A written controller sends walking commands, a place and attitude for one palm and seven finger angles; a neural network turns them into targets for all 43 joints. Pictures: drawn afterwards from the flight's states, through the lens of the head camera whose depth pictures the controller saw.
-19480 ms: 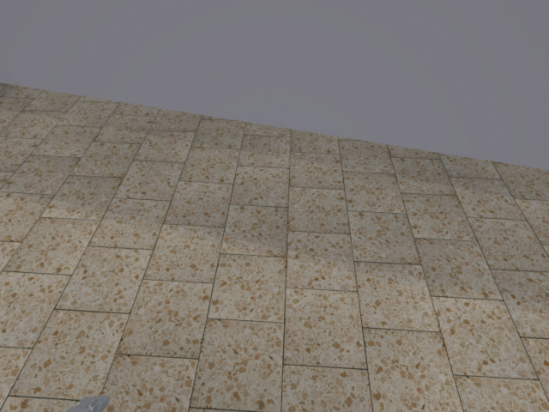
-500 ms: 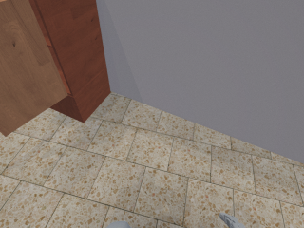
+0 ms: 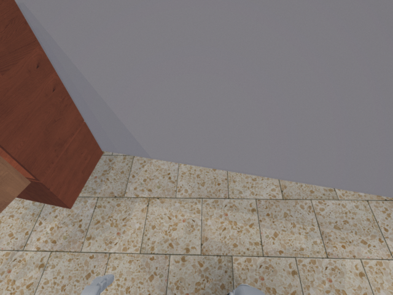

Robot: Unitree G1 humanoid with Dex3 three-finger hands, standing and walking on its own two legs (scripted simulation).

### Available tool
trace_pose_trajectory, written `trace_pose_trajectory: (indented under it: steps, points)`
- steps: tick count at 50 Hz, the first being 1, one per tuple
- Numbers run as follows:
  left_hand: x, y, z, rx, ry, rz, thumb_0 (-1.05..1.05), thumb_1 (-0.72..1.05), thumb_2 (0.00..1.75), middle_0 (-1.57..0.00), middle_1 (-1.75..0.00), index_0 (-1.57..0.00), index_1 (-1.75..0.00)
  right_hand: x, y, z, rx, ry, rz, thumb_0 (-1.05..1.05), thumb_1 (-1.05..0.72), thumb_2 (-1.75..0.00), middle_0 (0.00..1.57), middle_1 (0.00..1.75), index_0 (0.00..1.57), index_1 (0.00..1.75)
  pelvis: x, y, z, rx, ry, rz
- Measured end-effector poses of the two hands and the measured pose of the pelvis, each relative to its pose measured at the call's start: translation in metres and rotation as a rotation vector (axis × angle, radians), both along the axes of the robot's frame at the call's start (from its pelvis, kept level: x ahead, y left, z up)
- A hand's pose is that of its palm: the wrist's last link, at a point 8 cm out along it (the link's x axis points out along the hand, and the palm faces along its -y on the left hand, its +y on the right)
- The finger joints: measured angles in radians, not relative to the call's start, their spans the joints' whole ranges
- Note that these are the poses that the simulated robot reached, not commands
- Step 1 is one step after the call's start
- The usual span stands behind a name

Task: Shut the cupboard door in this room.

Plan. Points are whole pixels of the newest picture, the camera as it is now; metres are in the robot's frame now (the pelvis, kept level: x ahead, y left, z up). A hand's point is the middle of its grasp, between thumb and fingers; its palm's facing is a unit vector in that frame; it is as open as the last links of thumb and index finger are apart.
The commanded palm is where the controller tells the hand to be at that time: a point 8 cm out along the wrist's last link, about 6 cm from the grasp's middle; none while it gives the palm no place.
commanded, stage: turn to face it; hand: left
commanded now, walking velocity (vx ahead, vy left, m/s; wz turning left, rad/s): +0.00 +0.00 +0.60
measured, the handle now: out of the picture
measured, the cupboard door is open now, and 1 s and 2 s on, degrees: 78 78 78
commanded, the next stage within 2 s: take the last steps up to it in 1.76 s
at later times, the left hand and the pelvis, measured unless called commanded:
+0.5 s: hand out of the picture +0.06 +0.24 -0.18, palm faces +0.33 -0.92 -0.20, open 7.4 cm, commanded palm none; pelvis +0.06 +0.03 +0.00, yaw +16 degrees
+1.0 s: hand out of the picture +0.06 +0.19 -0.12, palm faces +0.54 -0.79 -0.30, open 7.4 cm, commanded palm none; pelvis +0.08 -0.03 +0.02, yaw +34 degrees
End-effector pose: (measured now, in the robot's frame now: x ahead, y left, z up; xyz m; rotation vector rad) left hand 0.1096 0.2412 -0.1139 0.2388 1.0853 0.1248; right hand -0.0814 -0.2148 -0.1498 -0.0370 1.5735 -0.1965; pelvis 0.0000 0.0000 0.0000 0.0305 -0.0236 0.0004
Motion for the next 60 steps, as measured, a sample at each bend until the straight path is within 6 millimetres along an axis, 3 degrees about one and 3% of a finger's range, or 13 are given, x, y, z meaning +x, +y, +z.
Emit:
trace_pose_trajectory:
  steps: [3,6,10,15,23,26,31,38,46,54,60]
  points:
    - [0.004,-0.017,0.002,-0.018,0.013,0.025,0.00,0.91,0.90,-0.20,-0.30,-0.20,-0.30,0.032,-0.009,0.002,0.005,-0.009,0.025,0.00,-0.91,-0.90,0.20,0.30,0.20,0.29,0.014,-0.008,0.006,-0.005,-0.008,0.030]
    - [-0.001,-0.025,0.006,-0.031,0.032,0.090,0.00,0.92,0.90,-0.20,-0.30,-0.20,-0.30,0.076,-0.017,0.007,0.004,-0.064,0.073,0.00,-0.91,-0.90,0.20,0.30,0.20,0.29,0.027,-0.012,0.014,-0.009,-0.005,0.064]
    - [-0.005,-0.017,0.011,-0.016,0.038,0.155,-0.02,0.95,0.90,-0.21,-0.30,-0.20,-0.30,0.139,-0.022,0.015,-0.004,-0.160,0.149,0.00,-0.91,-0.90,0.20,0.30,0.20,0.29,0.039,-0.014,0.020,-0.013,-0.001,0.113]
    - [-0.019,-0.004,0.004,-0.034,0.064,0.230,-0.01,0.93,0.90,-0.21,-0.30,-0.20,-0.30,0.212,-0.019,0.026,-0.030,-0.275,0.251,0.00,-0.91,-0.90,0.20,0.30,0.19,0.29,0.051,-0.007,0.019,-0.026,-0.004,0.174]
    - [-0.060,0.032,-0.032,-0.085,0.131,0.376,0.00,0.91,0.90,-0.21,-0.30,-0.20,-0.30,0.305,0.015,0.042,-0.103,-0.432,0.435,0.00,-0.91,-0.90,0.20,0.30,0.20,0.29,0.062,0.023,0.001,-0.046,-0.003,0.267]
    - [-0.073,0.044,-0.029,-0.075,0.174,0.409,0.01,0.91,0.90,-0.20,-0.30,-0.20,-0.30,0.317,0.026,0.050,-0.112,-0.458,0.474,0.00,-0.91,-0.90,0.20,0.30,0.20,0.29,0.062,0.029,0.006,-0.059,0.003,0.295]
    - [-0.079,0.058,-0.010,-0.050,0.148,0.457,0.01,0.91,0.90,-0.20,-0.30,-0.20,-0.30,0.321,0.038,0.056,-0.094,-0.429,0.521,0.00,-0.91,-0.90,0.20,0.30,0.20,0.29,0.065,0.031,0.017,-0.063,0.016,0.344]
    - [-0.074,0.056,0.006,0.002,0.102,0.507,0.01,0.91,0.90,-0.20,-0.30,-0.19,-0.30,0.322,0.036,0.044,-0.036,-0.383,0.556,0.00,-0.90,-0.90,0.20,0.30,0.20,0.29,0.070,0.017,0.019,-0.052,0.024,0.421]
    - [-0.068,0.014,0.018,0.057,0.011,0.561,0.01,0.91,0.90,-0.20,-0.30,-0.20,-0.30,0.333,0.005,0.013,0.020,-0.326,0.603,0.00,-0.90,-0.90,0.20,0.30,0.20,0.30,0.075,-0.022,0.008,-0.032,0.016,0.537]
    - [-0.107,-0.037,0.025,0.017,0.059,0.674,0.01,0.90,0.90,-0.21,-0.30,-0.20,-0.30,0.360,-0.003,0.023,0.026,-0.311,0.708,0.00,-0.91,-0.90,0.20,0.30,0.20,0.29,0.077,-0.037,0.020,0.009,0.007,0.648]
    - [-0.150,-0.058,0.014,-0.035,0.102,0.776,0.01,0.90,0.90,-0.21,-0.30,-0.20,-0.30,0.376,0.019,0.030,0.014,-0.303,0.831,0.00,-0.91,-0.90,0.20,0.30,0.20,0.29,0.069,-0.038,0.020,0.008,0.014,0.732]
